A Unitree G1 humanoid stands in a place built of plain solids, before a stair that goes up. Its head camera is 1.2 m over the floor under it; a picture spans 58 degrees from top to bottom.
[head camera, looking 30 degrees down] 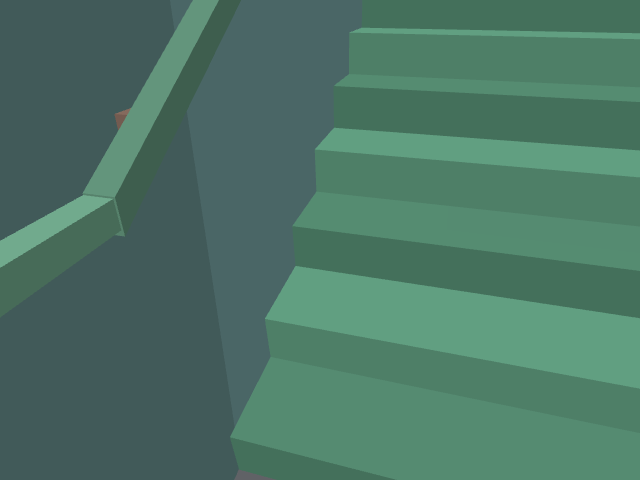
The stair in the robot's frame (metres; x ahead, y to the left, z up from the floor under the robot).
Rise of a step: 0.17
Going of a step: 0.28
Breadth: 1.40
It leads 15 degrees to the right of straight ahead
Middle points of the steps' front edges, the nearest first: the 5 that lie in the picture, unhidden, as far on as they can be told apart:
0.82 -0.51 0.35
1.09 -0.58 0.52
1.36 -0.66 0.69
1.63 -0.73 0.87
1.90 -0.80 1.04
